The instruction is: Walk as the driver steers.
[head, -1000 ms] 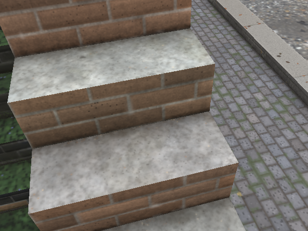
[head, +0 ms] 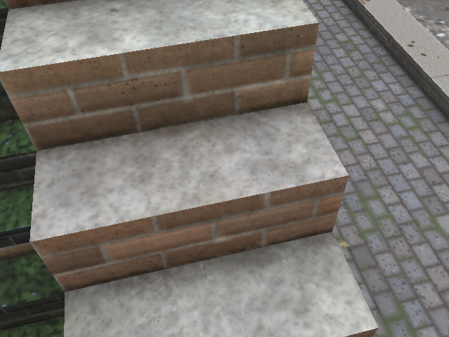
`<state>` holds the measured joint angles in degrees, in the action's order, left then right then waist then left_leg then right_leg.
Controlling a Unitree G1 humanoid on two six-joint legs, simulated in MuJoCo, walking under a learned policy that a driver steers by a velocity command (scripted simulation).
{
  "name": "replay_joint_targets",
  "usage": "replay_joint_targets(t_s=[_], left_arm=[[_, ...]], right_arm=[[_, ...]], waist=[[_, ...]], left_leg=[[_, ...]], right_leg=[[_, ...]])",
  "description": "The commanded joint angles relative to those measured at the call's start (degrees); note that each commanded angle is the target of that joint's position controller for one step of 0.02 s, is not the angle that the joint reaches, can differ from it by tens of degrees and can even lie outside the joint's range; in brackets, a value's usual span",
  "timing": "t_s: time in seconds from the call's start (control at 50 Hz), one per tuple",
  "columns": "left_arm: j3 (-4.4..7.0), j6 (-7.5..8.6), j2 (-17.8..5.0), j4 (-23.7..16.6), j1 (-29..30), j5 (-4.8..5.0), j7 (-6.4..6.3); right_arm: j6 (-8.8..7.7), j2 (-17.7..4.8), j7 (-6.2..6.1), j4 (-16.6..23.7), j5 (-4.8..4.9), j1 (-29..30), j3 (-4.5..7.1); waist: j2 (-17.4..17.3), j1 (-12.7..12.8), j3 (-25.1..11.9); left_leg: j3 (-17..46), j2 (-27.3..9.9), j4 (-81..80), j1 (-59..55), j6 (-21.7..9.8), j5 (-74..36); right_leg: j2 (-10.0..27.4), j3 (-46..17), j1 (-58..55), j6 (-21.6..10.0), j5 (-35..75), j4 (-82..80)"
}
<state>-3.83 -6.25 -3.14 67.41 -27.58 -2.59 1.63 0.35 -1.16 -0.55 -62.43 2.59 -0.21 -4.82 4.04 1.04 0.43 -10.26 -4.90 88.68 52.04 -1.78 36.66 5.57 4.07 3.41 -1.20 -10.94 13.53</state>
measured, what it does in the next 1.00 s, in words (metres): climbs, turning left: right foot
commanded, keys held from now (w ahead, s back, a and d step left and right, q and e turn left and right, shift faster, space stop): no key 0.18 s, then w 0.16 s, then w+q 0.66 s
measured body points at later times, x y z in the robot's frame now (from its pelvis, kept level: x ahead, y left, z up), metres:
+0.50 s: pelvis +0.04 +0.02 +0.01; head +0.05 +0.02 +0.46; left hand -0.08 +0.23 -0.14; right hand +0.20 -0.13 -0.13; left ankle +0.08 +0.12 -0.56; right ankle -0.04 -0.08 -0.75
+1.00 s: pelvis +0.12 -0.06 +0.12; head +0.10 -0.11 +0.57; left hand +0.27 +0.16 +0.07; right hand +0.28 -0.27 -0.02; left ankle +0.05 +0.08 -0.42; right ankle +0.13 -0.19 -0.57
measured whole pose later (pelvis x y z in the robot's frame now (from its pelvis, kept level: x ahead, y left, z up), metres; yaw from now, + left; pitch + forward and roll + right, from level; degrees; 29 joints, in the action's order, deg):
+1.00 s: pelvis +0.12 -0.06 +0.12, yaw +16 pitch +0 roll +1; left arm -5.8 4.2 -5.7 36.9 -8.8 -1.5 0.3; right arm -2.6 -14.2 -0.1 -47.9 2.6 -15.5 1.4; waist -5.4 -2.5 -6.4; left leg 8.9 9.2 97.2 41.5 1.8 25.6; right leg 3.8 2.0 22.1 -3.6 -46.5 51.8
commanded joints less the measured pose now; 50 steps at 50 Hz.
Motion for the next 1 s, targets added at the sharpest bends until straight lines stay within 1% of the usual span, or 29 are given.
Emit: replay_joint_targets(t_s=[0.02,0.2,0.3,0.34,0.38,0.4,0.42,0.44,0.46,0.48,0.54,0.56,0.58,0.6,0.66,0.7,0.72,0.76,0.8,0.82,0.84,0.86,0.88,0.9,0.92,0.94,0.96,0.98,1.0], left_arm=[[0.09,-0.34,-2.2,1.5,-9.2,-0.07,-0.07],[-0.07,-0.22,-1.8,2.3,-10.7,-0.11,-0.38],[1.35,0.59,-8.3,0.6,-10.4,0.12,-1.42],[1.71,0.46,-10.1,0.2,-10.5,0.80,-2.22],[2.14,-0.09,-11.7,-0.9,-8.1,1.58,-2.76],[1.32,0.49,-8.6,-0.5,-11.8,1.59,-2.69],[1.72,0.97,-10.6,-1.6,-8.8,1.23,-2.71],[1.81,2.02,-11.2,-2.0,-9.1,1.07,-2.47],[1.67,2.28,-11.8,-2.5,-5.4,1.31,-2.24],[1.94,2.76,-12.3,-2.7,-5.0,1.72,-2.00],[1.44,3.65,-11.5,-6.0,0.5,0.45,-0.98],[1.73,3.74,-12.3,-8.3,3.2,-0.08,-0.83],[2.52,3.89,-13.8,-10.6,4.3,0.08,-0.60],[2.89,4.37,-12.9,-12.6,5.2,0.38,-0.58],[3.26,7.41,-11.6,-20.7,17.1,1.38,0.29],[2.20,9.92,-10.6,-25.9,22.3,1.09,1.02],[1.86,10.95,-10.6,-27.9,23.9,0.56,1.32],[1.35,11.98,-11.1,-31.2,26.2,0.10,2.13],[0.83,12.15,-11.3,-33.4,26.4,0.13,2.89],[0.65,12.15,-12.1,-33.5,24.3,0.20,3.01],[-0.77,12.55,-10.1,-34.6,21.5,-0.38,3.67],[-1.51,12.73,-8.9,-34.0,18.2,-0.73,2.96],[-2.05,11.84,-6.2,-33.4,17.5,0.87,1.42],[-1.36,10.16,-6.0,-30.4,19.1,3.94,-0.30],[1.19,9.08,-12.5,-26.6,4.8,3.43,-1.00],[3.75,9.92,-21.1,-29.7,3.4,1.62,-2.54],[2.92,10.22,-19.8,-32.6,13.9,1.54,-2.92],[2.15,10.56,-17.5,-34.1,19.3,0.77,-2.45],[1.71,10.75,-12.5,-32.2,21.3,-0.01,-1.99]], right_arm=[[-0.62,-0.6,0.29,2.5,0.07,3.9,-0.07],[-0.75,-0.2,0.83,1.8,0.15,5.1,-0.19],[-2.01,-0.5,1.53,3.5,-0.03,6.8,-0.01],[-3.18,-1.5,2.02,4.6,0.68,5.1,0.22],[-4.25,-0.8,2.45,6.4,1.18,5.5,-0.09],[-4.72,-0.4,2.53,7.4,0.93,7.2,-0.67],[-4.57,0.3,2.65,6.7,0.64,2.8,-0.89],[-4.07,-1.4,2.55,7.3,0.47,-0.3,-0.40],[-3.39,-4.8,2.49,7.3,0.06,-4.4,0.74],[-2.69,-6.9,1.96,7.9,-0.28,-5.5,1.61],[-0.83,-13.7,-0.35,10.7,-0.70,-1.4,4.66],[-0.61,-14.3,-0.56,11.2,-1.41,-0.1,5.01],[-0.73,-13.9,-0.67,11.7,-2.09,-0.8,5.10],[-1.57,-14.3,-0.34,11.6,-2.16,-2.1,5.63],[-5.05,-9.8,-0.16,9.7,-3.90,-7.6,4.01],[-6.65,-7.5,-1.12,9.2,-2.79,-9.9,2.73],[-7.23,-8.0,-1.54,8.2,-1.58,-14.3,2.87],[-8.23,-9.6,-3.06,6.9,-0.21,-20.4,3.18],[-8.43,-10.8,-4.31,8.1,0.08,-20.1,3.50],[-7.96,-11.4,-4.82,11.0,-0.20,-15.9,3.84],[-6.75,-12.3,-5.17,15.0,-0.02,-9.7,4.06],[-5.48,-13.4,-5.27,18.8,1.05,-2.6,4.82],[-3.35,-14.5,-6.08,17.2,2.88,-7.7,6.29],[-1.93,-14.0,-4.69,19.1,0.90,-9.8,7.00],[-3.56,-9.2,-1.31,20.3,-1.68,-5.3,5.46],[-5.99,-10.8,0.59,20.7,-1.07,-8.2,5.87],[-5.98,-12.2,1.68,22.5,-0.77,-8.2,6.07],[-4.26,-13.7,2.42,23.0,0.86,-12.4,6.49],[-3.37,-13.5,2.18,22.9,-0.14,-8.3,6.34]], waist=[[0.4,0.0,0.6],[1.0,0.4,0.6],[8.0,0.9,4.3],[7.2,0.3,4.2],[5.2,-0.8,5.7],[3.3,1.4,3.1],[1.7,-0.4,-0.8],[-1.3,-0.9,-6.7],[-5.1,-3.4,-9.2],[-7.9,-3.1,-11.0],[-10.1,-2.6,-5.7],[-10.3,-1.8,-3.2],[-9.3,-0.4,-2.6],[-10.6,0.6,-1.3],[-13.4,-0.4,-3.2],[-16.1,-2.0,-0.4],[-15.6,-3.6,-0.6],[-9.8,-4.3,-2.1],[-3.5,-2.6,-2.9],[-1.8,-0.5,-2.4],[1.6,3.2,-5.5],[4.3,6.3,-4.2],[8.8,6.4,-5.8],[14.8,1.8,-4.6],[19.7,5.0,-11.1],[20.7,4.6,-13.3],[13.4,-2.2,-5.4],[13.8,-6.6,-3.4],[3.2,-5.6,0.2]], left_leg=[[10.2,-2.7,-13.9,-7.8,-5.1,-0.6],[9.0,-2.4,-12.9,-7.5,-4.9,1.6],[1.7,1.7,2.5,4.7,-3.7,10.1],[0.1,2.1,6.9,10.4,-4.1,10.5],[-0.2,3.1,3.2,11.0,-4.8,9.4],[0.8,3.6,-0.1,2.7,-5.9,8.8],[2.9,4.3,-7.5,-7.6,-7.3,8.0],[4.4,6.3,-11.8,-18.1,-8.7,8.0],[12.3,4.5,-19.1,-18.8,-11.1,11.8],[19.5,4.2,-26.7,-17.7,-13.1,17.7],[36.3,3.9,-48.1,-14.2,-15.4,27.3],[38.3,5.5,-51.2,-10.6,-14.5,28.4],[41.6,5.6,-53.7,-9.6,-14.4,30.7],[45.6,6.0,-56.2,-9.7,-14.9,27.0],[56.5,5.0,-57.9,-13.8,-19.7,7.4],[56.7,3.9,-52.5,-16.2,-21.2,0.3],[56.4,4.3,-50.9,-20.7,-20.1,-4.4],[56.7,3.5,-48.9,-29.8,-17.7,-12.5],[55.9,2.6,-46.7,-30.5,-15.0,-16.0],[54.5,2.7,-43.7,-25.8,-13.3,-15.9],[49.5,4.8,-43.0,-20.4,-11.3,-12.0],[38.3,8.9,-39.3,-9.0,-7.9,-12.8],[25.8,15.1,-35.0,-6.0,-4.7,-5.7],[19.3,18.4,-22.5,0.1,-1.3,-0.7],[19.6,18.9,-9.0,10.0,-1.1,-6.9],[22.2,15.8,6.3,10.9,2.0,-8.7],[23.0,12.6,22.4,15.7,5.5,-11.8],[18.4,11.7,26.2,14.2,7.4,-11.5],[16.6,10.3,26.5,15.2,5.1,-15.5]], right_leg=[[4.7,0.1,8.0,-2.7,9.5,-3.5],[5.3,-1.0,7.6,-2.9,6.1,-4.8],[13.5,-13.6,4.5,-10.8,-11.7,-11.5],[16.3,-15.1,-0.7,-11.8,-11.9,-10.8],[15.6,-11.5,-0.5,-11.1,-9.2,-9.8],[13.0,-8.7,3.0,-10.3,-2.0,-8.4],[10.6,-4.0,6.9,-10.2,6.4,-6.4],[8.0,-0.1,9.1,-10.1,18.2,-4.3],[4.7,4.9,7.3,-8.9,24.9,1.8],[1.3,7.1,4.9,-9.0,25.8,6.4],[-5.9,6.1,7.9,-11.5,15.5,15.2],[-7.3,4.7,7.5,-12.8,11.3,16.6],[-8.4,2.3,7.5,-13.2,6.9,19.7],[-9.6,-1.3,9.4,-12.1,1.4,27.2],[-10.6,-12.8,20.8,-2.8,-5.1,63.9],[-11.2,-16.8,33.9,1.3,-16.0,80.1],[-11.5,-18.2,39.6,2.1,-22.5,86.1],[-10.9,-19.9,49.2,2.7,-32.6,93.6],[-9.1,-21.2,51.3,1.9,-39.8,91.8],[-6.5,-21.9,49.6,0.8,-40.0,86.2],[-3.5,-21.4,42.2,-1.8,-38.3,66.4],[-2.2,-16.3,27.4,-3.6,-32.2,42.3],[-2.6,-8.1,10.6,-2.3,-23.4,10.0],[-1.6,-5.9,-1.5,0.1,3.8,9.7],[4.9,-29.3,-10.1,-3.2,-18.7,13.9],[18.1,-51.9,-9.9,-8.4,-32.1,3.5],[19.1,-47.8,-4.9,-8.7,-25.2,5.8],[16.9,-32.5,-2.6,-9.1,-6.9,8.6],[9.8,-19.3,1.4,-7.7,-4.8,9.2]])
